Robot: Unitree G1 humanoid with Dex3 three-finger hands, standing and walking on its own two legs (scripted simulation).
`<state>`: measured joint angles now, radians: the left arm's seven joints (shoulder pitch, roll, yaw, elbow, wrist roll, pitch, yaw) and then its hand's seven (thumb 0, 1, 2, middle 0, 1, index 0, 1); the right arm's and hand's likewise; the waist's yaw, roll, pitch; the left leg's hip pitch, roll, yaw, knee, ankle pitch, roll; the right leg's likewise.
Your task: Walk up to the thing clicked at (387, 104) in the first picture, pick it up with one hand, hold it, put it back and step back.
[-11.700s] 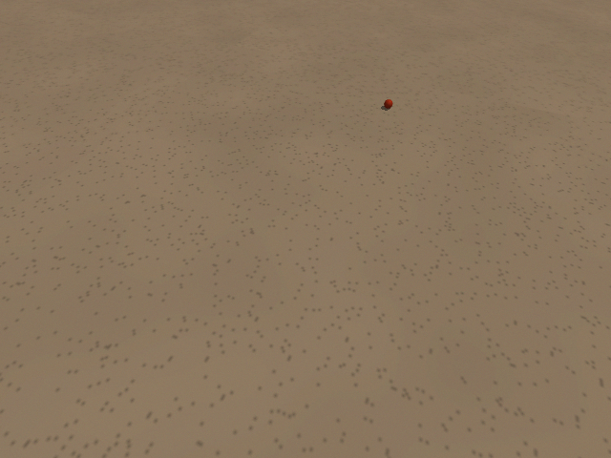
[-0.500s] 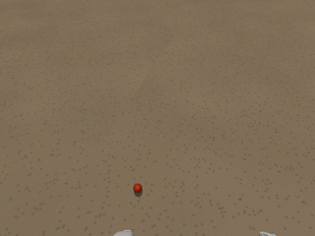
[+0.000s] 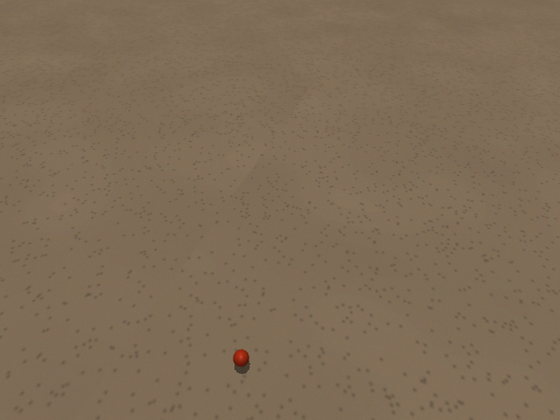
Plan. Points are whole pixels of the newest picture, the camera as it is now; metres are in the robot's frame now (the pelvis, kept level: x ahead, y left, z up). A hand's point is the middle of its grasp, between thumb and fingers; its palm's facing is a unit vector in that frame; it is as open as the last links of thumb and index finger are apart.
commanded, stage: walk up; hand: left
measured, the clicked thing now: (241, 357) +0.47 +0.12 -0.75
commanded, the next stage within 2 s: stand in 1.44 s
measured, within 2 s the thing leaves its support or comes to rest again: neither
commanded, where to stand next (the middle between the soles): +0.11 -0.01 m, yaw +1 degrees
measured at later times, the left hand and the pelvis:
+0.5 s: hand out of the picture +0.15 +0.29 -0.17, palm faces -0.02 -0.93 -0.38, open 7.4 cm; pelvis +0.08 +0.02 -0.02, yaw +0 degrees
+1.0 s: hand out of the picture +0.13 +0.27 -0.17, palm faces +0.05 -0.94 -0.34, open 7.4 cm; pelvis +0.05 +0.00 -0.02, yaw +3 degrees
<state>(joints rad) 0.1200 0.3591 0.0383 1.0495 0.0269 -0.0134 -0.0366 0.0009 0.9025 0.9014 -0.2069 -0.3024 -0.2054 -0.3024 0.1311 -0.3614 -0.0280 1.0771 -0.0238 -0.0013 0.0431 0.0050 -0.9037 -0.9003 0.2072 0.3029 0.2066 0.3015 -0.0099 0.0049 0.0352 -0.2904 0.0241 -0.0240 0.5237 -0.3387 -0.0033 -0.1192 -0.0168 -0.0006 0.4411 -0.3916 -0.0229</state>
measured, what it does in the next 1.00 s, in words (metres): steps on the spot: right foot, then left foot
